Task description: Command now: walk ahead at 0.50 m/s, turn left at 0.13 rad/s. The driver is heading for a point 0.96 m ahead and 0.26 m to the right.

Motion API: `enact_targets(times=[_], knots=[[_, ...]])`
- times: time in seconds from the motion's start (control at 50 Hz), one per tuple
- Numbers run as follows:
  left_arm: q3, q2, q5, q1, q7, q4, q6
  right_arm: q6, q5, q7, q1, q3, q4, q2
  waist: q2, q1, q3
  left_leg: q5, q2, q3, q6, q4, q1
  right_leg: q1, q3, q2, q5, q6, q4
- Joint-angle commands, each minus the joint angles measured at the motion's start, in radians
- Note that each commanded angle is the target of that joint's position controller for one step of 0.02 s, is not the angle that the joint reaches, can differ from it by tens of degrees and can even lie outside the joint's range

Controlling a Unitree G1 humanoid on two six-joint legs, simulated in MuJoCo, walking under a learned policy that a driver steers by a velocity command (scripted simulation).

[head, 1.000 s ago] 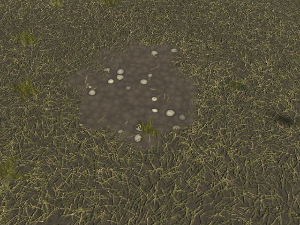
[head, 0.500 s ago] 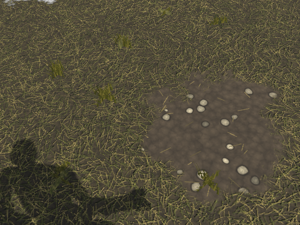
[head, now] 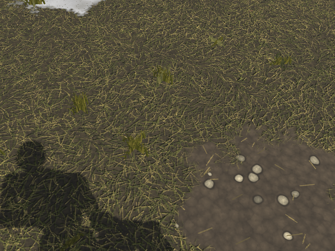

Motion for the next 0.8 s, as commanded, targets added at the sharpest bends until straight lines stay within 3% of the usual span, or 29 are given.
enact_targets(times=[0.02,0.12,0.18,0.22,0.24,0.26,0.28,0.3,0.32,0.34,0.36,0.38,0.42,0.46,0.5,0.58,0.64,0.7,0.74,0.76,0.78,0.8], knots=[[0.007,0.040,0.000,-0.038,-0.007,-0.061,-0.012,-0.017,0.003,-0.015,-0.034,-0.037,-0.052,-0.156,0.095,0.008,0.000,0.268,0.240,-0.121,0.141,-0.138,-0.022,0.027,-0.004,0.009,0.189,0.004,-0.171],[-0.003,0.032,-0.013,-0.183,-0.035,-0.109,-0.026,-0.006,0.014,-0.019,0.054,-0.041,0.007,-0.184,0.097,-0.052,0.052,0.181,0.286,-0.135,0.129,-0.114,0.080,0.026,-0.020,0.055,0.241,-0.025,-0.371],[0.000,0.049,-0.011,-0.200,-0.053,-0.132,-0.033,0.008,0.018,-0.025,0.073,-0.047,0.033,-0.196,0.111,-0.040,0.052,0.268,0.333,-0.160,0.108,-0.048,0.186,0.019,-0.018,0.074,0.132,-0.067,-0.431],[0.010,0.073,-0.009,-0.135,-0.055,-0.121,-0.035,0.017,0.018,-0.029,0.057,-0.051,0.038,-0.210,0.134,0.003,0.009,0.467,0.329,-0.153,0.084,0.034,0.216,0.134,-0.049,0.111,0.053,-0.098,-0.451],[0.026,0.097,-0.006,-0.031,-0.049,-0.093,-0.036,0.022,0.017,-0.031,0.036,-0.049,0.037,-0.212,0.131,0.065,-0.057,0.632,0.293,-0.121,0.063,0.157,0.202,0.288,-0.084,0.147,0.064,-0.125,-0.477],[0.047,0.148,-0.001,0.124,-0.040,-0.055,-0.035,0.024,0.008,-0.034,0.037,-0.035,0.029,-0.183,0.106,0.132,-0.177,0.615,0.239,-0.078,0.031,0.360,0.100,0.545,-0.052,0.108,0.120,-0.167,-0.445],[0.069,0.247,0.018,0.253,-0.032,-0.042,-0.033,0.008,-0.005,-0.028,0.143,-0.005,0.001,-0.091,-0.077,0.123,-0.358,0.254,0.120,-0.033,-0.035,0.745,-0.261,0.969,0.313,-0.149,0.094,-0.306,-0.417],[0.062,0.206,-0.001,0.307,-0.036,-0.016,-0.025,-0.010,0.007,-0.022,0.166,0.006,0.019,-0.068,-0.246,0.134,-0.456,-0.382,0.004,-0.098,-0.068,0.974,-0.491,1.113,0.684,-0.261,-0.088,-0.397,-0.592],[0.041,0.144,-0.014,0.260,-0.034,-0.025,-0.021,-0.024,0.031,-0.014,0.075,-0.019,0.002,-0.172,-0.137,0.153,-0.321,-0.369,0.071,-0.155,-0.056,1.056,-0.604,1.026,0.619,-0.230,-0.239,-0.343,-0.636],[0.032,0.120,-0.010,0.190,-0.028,-0.037,-0.016,-0.030,0.043,-0.011,-0.019,-0.020,-0.028,-0.179,-0.072,0.137,-0.194,-0.286,0.124,-0.116,-0.048,1.036,-0.631,0.882,0.481,-0.194,-0.238,-0.305,-0.656],[0.024,0.101,-0.002,0.128,-0.029,-0.041,-0.014,-0.030,0.029,-0.012,-0.066,-0.017,-0.039,-0.165,-0.006,0.105,-0.094,-0.212,0.165,-0.089,-0.050,0.963,-0.608,0.725,0.379,-0.152,-0.157,-0.290,-0.693],[0.016,0.076,0.008,0.089,-0.030,-0.047,-0.019,-0.022,0.015,-0.016,-0.062,-0.024,-0.036,-0.159,-0.014,0.070,-0.059,-0.159,0.199,-0.094,-0.054,0.895,-0.551,0.625,0.315,-0.118,-0.082,-0.278,-0.722],[0.015,0.071,0.009,0.064,-0.033,-0.046,-0.028,-0.002,0.013,-0.019,-0.006,-0.019,-0.013,-0.120,-0.043,0.029,-0.050,-0.116,0.214,-0.085,-0.071,0.842,-0.463,0.527,0.238,-0.084,0.005,-0.284,-0.775],[0.021,0.091,0.003,0.069,-0.031,-0.030,-0.038,0.010,0.007,-0.024,-0.017,-0.014,-0.015,-0.101,-0.034,0.017,-0.031,-0.072,0.223,-0.073,-0.093,0.776,-0.475,0.491,0.173,-0.078,0.084,-0.298,-0.809],[0.027,0.109,0.002,0.091,-0.023,-0.014,-0.036,0.009,0.001,-0.027,-0.087,-0.010,-0.035,-0.092,-0.017,0.032,-0.010,0.030,0.232,-0.070,-0.110,0.665,-0.517,0.502,0.126,-0.071,0.124,-0.296,-0.829],[0.032,0.129,-0.008,0.135,-0.011,0.012,-0.023,-0.007,0.004,-0.013,-0.218,0.001,-0.059,-0.065,-0.011,0.079,0.014,0.232,0.201,-0.037,-0.114,0.403,-0.479,0.527,0.033,-0.031,0.133,-0.253,-0.832],[0.037,0.145,-0.017,0.195,-0.009,0.044,-0.011,-0.015,0.013,0.000,-0.304,0.003,-0.084,-0.066,-0.013,0.114,0.031,0.261,0.177,-0.025,-0.108,0.302,-0.465,0.589,0.036,-0.058,0.106,-0.248,-0.811],[0.044,0.155,-0.023,0.208,-0.004,0.066,0.005,-0.022,0.017,0.016,-0.339,-0.002,-0.106,-0.086,-0.025,0.107,0.042,0.182,0.167,-0.037,-0.074,0.238,-0.473,0.682,0.058,-0.106,0.129,-0.230,-0.761],[0.049,0.166,-0.025,0.194,0.001,0.072,0.015,-0.026,0.015,0.021,-0.296,-0.010,-0.098,-0.109,-0.038,0.072,0.018,0.113,0.148,-0.021,-0.047,0.210,-0.400,0.721,0.064,-0.120,0.225,-0.211,-0.700],[0.048,0.167,-0.026,0.171,0.003,0.070,0.021,-0.028,0.011,0.019,-0.220,-0.023,-0.077,-0.129,-0.037,0.022,-0.025,0.103,0.120,0.008,-0.027,0.180,-0.284,0.716,0.037,-0.095,0.366,-0.191,-0.606],[0.036,0.135,-0.021,0.182,0.004,0.070,0.024,-0.029,0.006,0.009,-0.077,-0.048,-0.034,-0.177,-0.010,-0.038,-0.122,0.112,0.115,0.010,0.002,0.177,-0.059,0.650,0.005,-0.037,0.428,-0.163,-0.422],[0.008,0.071,0.006,0.194,0.005,0.042,0.022,-0.026,-0.006,-0.003,0.102,-0.070,-0.008,-0.257,0.124,-0.099,-0.284,0.141,0.313,-0.208,0.067,0.204,0.242,0.449,-0.043,0.035,0.157,-0.121,-0.095]])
